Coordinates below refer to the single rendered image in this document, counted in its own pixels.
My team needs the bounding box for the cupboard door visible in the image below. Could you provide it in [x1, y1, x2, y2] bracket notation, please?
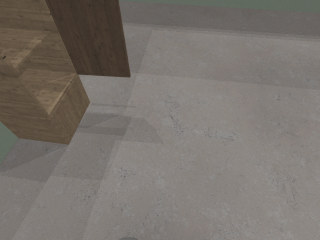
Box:
[45, 0, 131, 78]

